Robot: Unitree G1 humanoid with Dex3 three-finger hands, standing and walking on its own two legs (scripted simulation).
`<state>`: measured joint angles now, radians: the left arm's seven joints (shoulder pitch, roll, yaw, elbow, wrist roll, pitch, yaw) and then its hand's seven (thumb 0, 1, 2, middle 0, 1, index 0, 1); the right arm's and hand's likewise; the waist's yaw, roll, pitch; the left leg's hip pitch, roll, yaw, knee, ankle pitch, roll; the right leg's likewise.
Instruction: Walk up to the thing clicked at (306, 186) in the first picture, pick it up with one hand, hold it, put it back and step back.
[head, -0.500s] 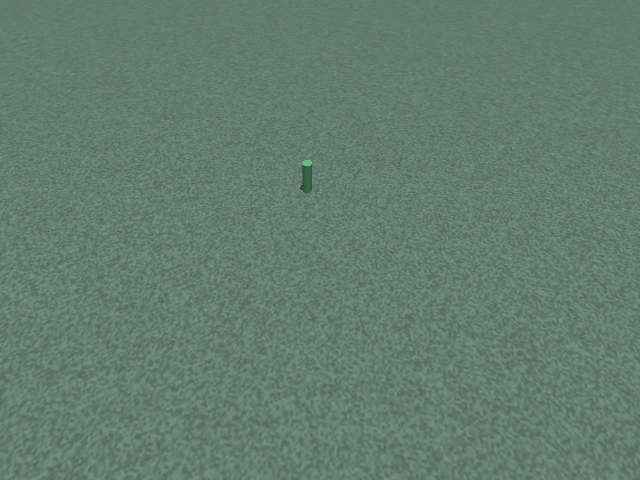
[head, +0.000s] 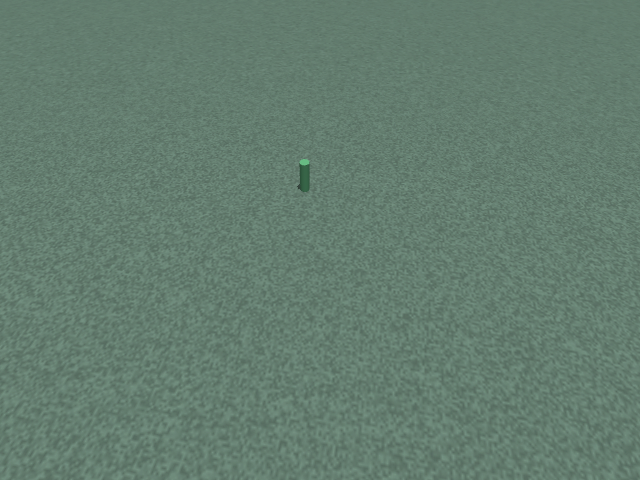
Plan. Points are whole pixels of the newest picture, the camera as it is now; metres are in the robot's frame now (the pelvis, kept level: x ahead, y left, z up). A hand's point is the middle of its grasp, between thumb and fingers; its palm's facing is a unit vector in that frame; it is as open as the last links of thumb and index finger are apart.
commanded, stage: stand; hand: left
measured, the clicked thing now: (304, 175) +1.43 +0.03 -0.70
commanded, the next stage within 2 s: walk up in 0.62 s
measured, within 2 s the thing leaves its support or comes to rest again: neither
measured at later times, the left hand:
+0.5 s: hand out of the picture +0.08 +0.25 -0.16, palm faces -0.03 -0.94 -0.35, open 7.4 cm
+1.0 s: hand (154, 472) +0.16 +0.23 -0.15, palm faces -0.06 -0.90 -0.43, open 7.4 cm
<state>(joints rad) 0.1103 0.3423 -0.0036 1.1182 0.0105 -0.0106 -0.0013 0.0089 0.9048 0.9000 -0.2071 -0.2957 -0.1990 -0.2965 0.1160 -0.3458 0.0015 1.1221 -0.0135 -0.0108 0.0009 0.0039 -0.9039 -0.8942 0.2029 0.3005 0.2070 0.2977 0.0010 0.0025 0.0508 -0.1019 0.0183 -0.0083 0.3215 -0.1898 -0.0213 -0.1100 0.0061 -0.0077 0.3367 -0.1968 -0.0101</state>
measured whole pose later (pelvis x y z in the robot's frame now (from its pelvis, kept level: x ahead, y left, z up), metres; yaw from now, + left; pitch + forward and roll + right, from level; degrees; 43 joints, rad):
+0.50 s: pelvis +0.00 +0.00 +0.00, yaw +0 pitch -2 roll +0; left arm 0.11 0.35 0.00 1.11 0.01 -0.01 0.00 0.01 0.90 0.90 -0.21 -0.30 -0.20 -0.30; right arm 0.12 -0.34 0.00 1.12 -0.01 -0.01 0.00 0.00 -0.90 -0.89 0.20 0.30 0.21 0.30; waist 0.00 0.00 0.05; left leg -0.09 0.02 -0.01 0.31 -0.19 -0.02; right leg -0.10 0.01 -0.01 0.33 -0.19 -0.01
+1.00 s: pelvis +0.08 -0.06 -0.03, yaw -5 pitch -3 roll -1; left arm 0.27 0.43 0.09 0.95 0.03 -0.06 -0.07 0.01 0.91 0.90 -0.21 -0.30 -0.20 -0.30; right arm 0.27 -0.46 -0.10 1.01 -0.04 -0.01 0.05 0.01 -0.90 -0.89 0.20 0.30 0.21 0.30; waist 0.02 0.06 0.04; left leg -0.27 0.06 -0.04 1.01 -0.48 0.03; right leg -0.30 -0.01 -0.05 0.65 -0.30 -0.02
